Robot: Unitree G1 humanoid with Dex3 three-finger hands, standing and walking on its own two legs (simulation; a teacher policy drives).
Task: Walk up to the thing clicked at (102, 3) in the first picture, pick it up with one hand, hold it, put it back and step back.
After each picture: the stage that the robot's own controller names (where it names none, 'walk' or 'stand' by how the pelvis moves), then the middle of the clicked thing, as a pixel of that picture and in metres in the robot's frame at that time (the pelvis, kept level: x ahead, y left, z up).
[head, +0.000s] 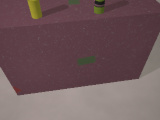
stand; (99, 3) +0.99 -0.09 +0.01
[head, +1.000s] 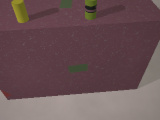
walk; (90, 8) +0.88 +0.01 +0.04
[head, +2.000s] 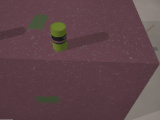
walk; (59, 37) +0.59 +0.17 +0.03
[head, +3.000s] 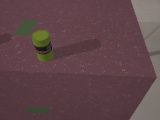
stand; (43, 46) +0.52 +0.18 +0.05
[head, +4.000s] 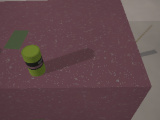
stand; (34, 61) +0.46 +0.22 +0.03
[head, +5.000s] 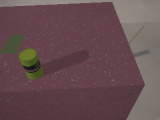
stand; (31, 64) +0.47 +0.22 +0.01
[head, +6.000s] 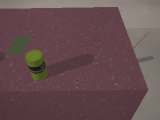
stand; (37, 65) +0.47 +0.21 +0.01
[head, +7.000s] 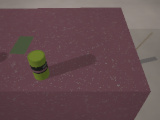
stand; (39, 65) +0.47 +0.20 +0.01
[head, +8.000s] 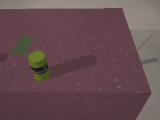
rise first; (39, 66) +0.47 +0.20 +0.01
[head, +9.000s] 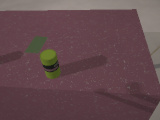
rise first; (50, 64) +0.48 +0.19 +0.01
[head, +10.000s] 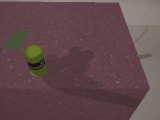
go down; (35, 61) +0.48 +0.18 +0.02
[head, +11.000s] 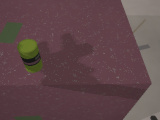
go down; (31, 56) +0.48 +0.18 +0.03
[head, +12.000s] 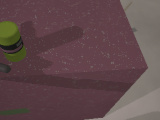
close in; (11, 42) +0.47 +0.19 +0.08
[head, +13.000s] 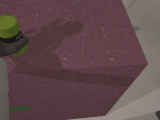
close; (11, 36) +0.50 +0.19 +0.08
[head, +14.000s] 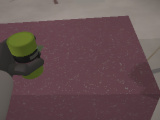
lift; (27, 56) +0.33 +0.17 +0.23
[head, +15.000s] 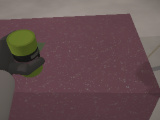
hold; (26, 54) +0.33 +0.17 +0.23
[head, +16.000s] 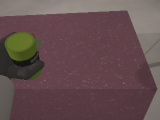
hold; (25, 57) +0.32 +0.17 +0.22
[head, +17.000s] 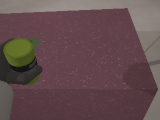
hold; (23, 63) +0.32 +0.18 +0.20
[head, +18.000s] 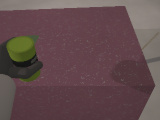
crouch; (25, 60) +0.35 +0.18 +0.19
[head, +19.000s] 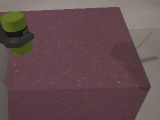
crouch; (18, 34) +0.44 +0.20 +0.21
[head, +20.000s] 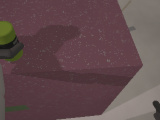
lower; (7, 42) +0.49 +0.20 +0.06
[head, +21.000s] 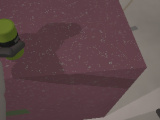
lower; (8, 40) +0.49 +0.20 +0.08
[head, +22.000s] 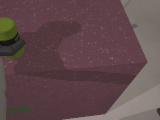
lower; (8, 39) +0.49 +0.20 +0.08
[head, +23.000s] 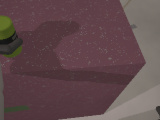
lower; (6, 37) +0.50 +0.20 +0.08
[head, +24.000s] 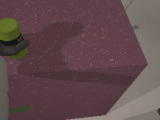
loosen; (12, 39) +0.49 +0.19 +0.08
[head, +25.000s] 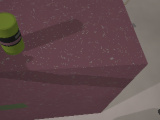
rise; (9, 35) +0.49 +0.19 +0.08
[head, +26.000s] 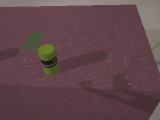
sink last; (49, 59) +0.48 +0.19 +0.04
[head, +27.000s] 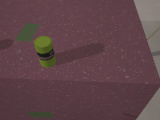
stand; (45, 52) +0.50 +0.18 +0.04
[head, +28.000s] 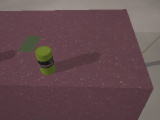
stand; (45, 60) +0.51 +0.19 +0.02
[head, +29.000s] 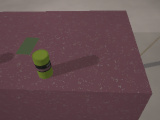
stand; (43, 64) +0.49 +0.20 +0.01
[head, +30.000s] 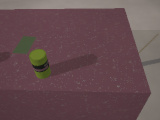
stand; (40, 64) +0.48 +0.20 +0.01
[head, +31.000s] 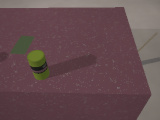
stand; (39, 65) +0.47 +0.21 +0.01
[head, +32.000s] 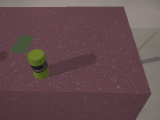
stand; (39, 64) +0.47 +0.21 +0.01
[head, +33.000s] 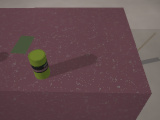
walk; (39, 64) +0.47 +0.20 +0.01
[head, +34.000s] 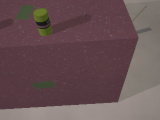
walk; (43, 22) +0.69 +0.23 +0.02
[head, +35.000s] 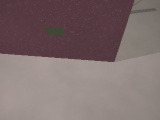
walk; out of the picture +1.09 +0.15 +0.04
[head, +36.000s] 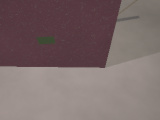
stand; out of the picture +1.10 +0.19 +0.03
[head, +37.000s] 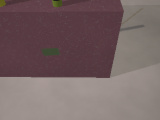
stand; out of the picture +1.07 +0.20 +0.01
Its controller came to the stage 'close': yes
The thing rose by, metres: 0.22
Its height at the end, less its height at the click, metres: +0.00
